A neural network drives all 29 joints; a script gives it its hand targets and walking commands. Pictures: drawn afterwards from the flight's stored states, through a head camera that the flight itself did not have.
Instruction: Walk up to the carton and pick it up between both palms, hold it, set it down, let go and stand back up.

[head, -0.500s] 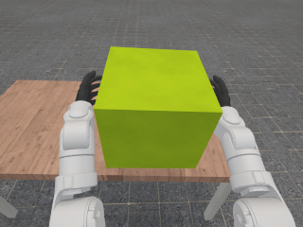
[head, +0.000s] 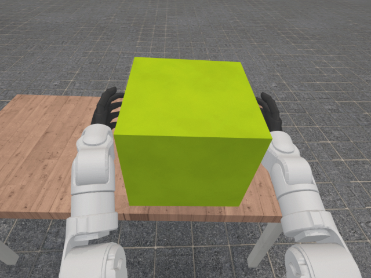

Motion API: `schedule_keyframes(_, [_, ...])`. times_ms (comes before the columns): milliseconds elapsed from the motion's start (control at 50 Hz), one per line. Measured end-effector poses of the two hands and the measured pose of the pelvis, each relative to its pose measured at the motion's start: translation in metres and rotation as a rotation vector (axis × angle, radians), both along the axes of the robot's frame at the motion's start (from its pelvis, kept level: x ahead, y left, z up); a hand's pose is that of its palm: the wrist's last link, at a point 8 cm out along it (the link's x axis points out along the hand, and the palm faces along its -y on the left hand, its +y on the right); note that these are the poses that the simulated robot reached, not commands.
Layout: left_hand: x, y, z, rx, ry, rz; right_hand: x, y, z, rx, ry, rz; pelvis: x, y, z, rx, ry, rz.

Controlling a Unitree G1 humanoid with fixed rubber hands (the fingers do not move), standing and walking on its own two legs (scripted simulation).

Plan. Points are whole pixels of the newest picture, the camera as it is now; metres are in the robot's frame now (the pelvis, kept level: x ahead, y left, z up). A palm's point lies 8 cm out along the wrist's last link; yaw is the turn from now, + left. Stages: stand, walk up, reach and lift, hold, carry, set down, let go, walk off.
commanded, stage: hold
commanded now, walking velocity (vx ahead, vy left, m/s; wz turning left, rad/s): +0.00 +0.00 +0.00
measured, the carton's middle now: (186, 131) +0.40 +0.00 +0.13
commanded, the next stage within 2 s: none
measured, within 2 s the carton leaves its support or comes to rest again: neither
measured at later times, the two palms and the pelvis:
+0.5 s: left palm (102, 125) +0.36 +0.17 +0.18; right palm (269, 130) +0.36 -0.17 +0.17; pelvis +0.00 +0.00 +0.00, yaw +0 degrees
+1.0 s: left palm (102, 126) +0.36 +0.17 +0.19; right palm (269, 131) +0.35 -0.17 +0.17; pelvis +0.00 +0.00 +0.00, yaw +0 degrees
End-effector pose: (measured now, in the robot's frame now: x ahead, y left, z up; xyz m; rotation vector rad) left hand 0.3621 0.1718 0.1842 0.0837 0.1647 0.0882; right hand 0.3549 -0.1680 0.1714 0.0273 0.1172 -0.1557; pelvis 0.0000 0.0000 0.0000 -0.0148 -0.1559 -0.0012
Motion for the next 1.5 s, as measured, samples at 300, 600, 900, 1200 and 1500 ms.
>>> schedule_keyframes(300, [-0.0004, 0.0010, 0.0005, 0.003, 0.001, 0.006, 0.0014, 0.0011, -0.0004, -0.002, 0.000, 0.006, 0.0043, 0.0028, -0.0002, -0.002, -0.004, -0.005])
schedule_keyframes(600, [-0.0007, -0.0001, 0.0007, 0.000, 0.006, 0.005, 0.0007, -0.0001, -0.0003, -0.005, 0.005, 0.005, 0.0033, 0.0018, -0.0001, -0.001, -0.007, -0.003])
schedule_keyframes(900, [-0.0035, 0.0005, 0.0016, -0.003, 0.006, 0.004, -0.0025, 0.0005, -0.0006, 0.003, 0.004, 0.002, -0.0007, 0.0017, -0.0002, 0.000, -0.007, 0.000])
schedule_keyframes(1200, [0.0006, 0.0031, 0.0027, -0.002, 0.010, 0.008, 0.0028, 0.0030, 0.0007, -0.001, 0.007, 0.006, -0.0018, 0.0020, 0.0003, 0.003, 0.004, 0.002])
schedule_keyframes(1500, [-0.0008, 0.0015, -0.0021, 0.001, 0.006, 0.009, 0.0015, 0.0017, -0.0024, -0.005, 0.001, 0.003, 0.0031, 0.0028, 0.0000, -0.001, -0.005, 0.001])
